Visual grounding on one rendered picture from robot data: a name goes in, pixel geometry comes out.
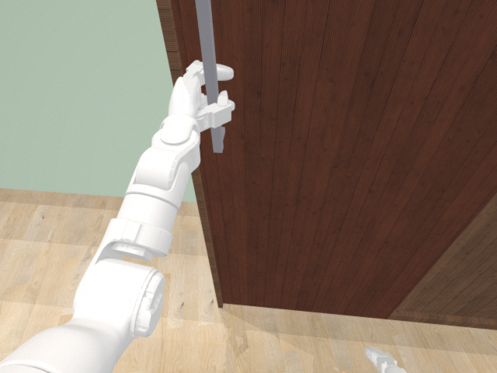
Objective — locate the wardrobe door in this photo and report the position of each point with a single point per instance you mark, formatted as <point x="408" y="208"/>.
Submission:
<point x="463" y="281"/>
<point x="362" y="143"/>

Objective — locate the left robot hand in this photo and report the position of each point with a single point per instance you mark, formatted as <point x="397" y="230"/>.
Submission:
<point x="187" y="98"/>

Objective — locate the handle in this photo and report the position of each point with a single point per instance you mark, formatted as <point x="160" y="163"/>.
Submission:
<point x="206" y="32"/>

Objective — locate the left robot forearm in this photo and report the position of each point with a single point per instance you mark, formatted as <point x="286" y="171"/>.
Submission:
<point x="142" y="228"/>

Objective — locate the robot left upper arm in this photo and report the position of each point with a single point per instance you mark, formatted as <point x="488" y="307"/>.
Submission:
<point x="118" y="302"/>

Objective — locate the right robot hand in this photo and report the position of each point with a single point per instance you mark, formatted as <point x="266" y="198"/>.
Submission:
<point x="384" y="362"/>

